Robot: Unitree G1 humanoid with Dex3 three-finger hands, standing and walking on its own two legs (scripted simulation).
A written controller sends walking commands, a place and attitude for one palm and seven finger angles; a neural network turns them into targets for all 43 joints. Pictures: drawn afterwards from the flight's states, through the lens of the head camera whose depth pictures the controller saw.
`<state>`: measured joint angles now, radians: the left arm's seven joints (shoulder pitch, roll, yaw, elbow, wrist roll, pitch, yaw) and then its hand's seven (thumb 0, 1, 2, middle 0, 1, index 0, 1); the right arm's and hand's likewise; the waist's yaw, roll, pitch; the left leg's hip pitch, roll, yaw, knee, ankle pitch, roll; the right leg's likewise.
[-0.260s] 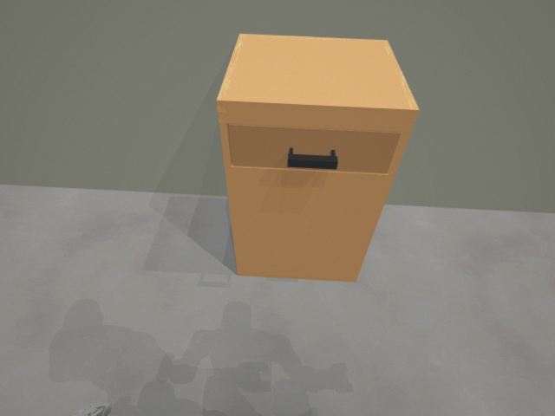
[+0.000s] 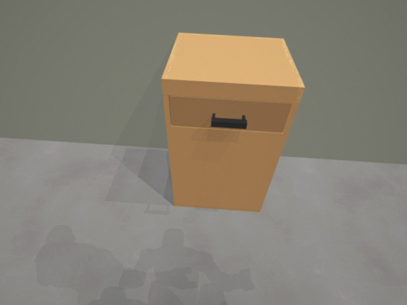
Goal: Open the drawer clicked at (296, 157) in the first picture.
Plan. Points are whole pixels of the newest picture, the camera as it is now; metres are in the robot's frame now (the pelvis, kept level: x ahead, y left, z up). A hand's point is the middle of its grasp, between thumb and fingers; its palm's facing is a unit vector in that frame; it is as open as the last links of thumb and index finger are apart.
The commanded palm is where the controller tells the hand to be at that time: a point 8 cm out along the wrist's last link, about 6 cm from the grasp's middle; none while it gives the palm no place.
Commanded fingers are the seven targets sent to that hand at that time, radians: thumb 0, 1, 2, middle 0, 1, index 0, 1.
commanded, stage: stand and wait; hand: left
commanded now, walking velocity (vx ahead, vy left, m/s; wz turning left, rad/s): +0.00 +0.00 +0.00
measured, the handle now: (228, 119) +0.78 -0.05 -0.10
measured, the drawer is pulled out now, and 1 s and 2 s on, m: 0.00 0.00 0.00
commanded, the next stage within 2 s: look at it before walking up in 0.56 s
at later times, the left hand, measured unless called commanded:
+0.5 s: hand out of the picture +0.02 +0.21 -0.16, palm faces -0.01 -0.96 -0.29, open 7.4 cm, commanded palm none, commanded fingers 0.00 0.90 0.90 -0.20 -0.30 -0.20 -0.30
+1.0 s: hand out of the picture +0.03 +0.19 -0.17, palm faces -0.01 -0.97 -0.25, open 7.4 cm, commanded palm none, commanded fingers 0.00 0.90 0.90 -0.20 -0.30 -0.20 -0.30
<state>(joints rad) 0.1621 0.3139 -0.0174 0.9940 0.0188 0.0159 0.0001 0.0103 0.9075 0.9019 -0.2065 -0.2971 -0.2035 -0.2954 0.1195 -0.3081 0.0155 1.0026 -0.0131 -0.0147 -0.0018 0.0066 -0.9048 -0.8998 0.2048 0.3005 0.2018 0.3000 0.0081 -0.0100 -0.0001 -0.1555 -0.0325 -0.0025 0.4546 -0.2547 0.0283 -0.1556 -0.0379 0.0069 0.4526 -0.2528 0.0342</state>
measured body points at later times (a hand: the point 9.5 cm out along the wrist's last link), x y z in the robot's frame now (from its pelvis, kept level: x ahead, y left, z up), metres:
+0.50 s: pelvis -0.01 -0.01 +0.00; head -0.02 -0.01 +0.45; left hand +0.03 +0.26 -0.14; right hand +0.03 -0.29 -0.14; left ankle +0.00 +0.10 -0.74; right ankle +0.00 -0.14 -0.74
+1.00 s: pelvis -0.01 -0.01 +0.00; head -0.01 -0.01 +0.45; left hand +0.03 +0.24 -0.15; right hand +0.03 -0.28 -0.14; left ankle +0.00 +0.10 -0.74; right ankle +0.00 -0.14 -0.74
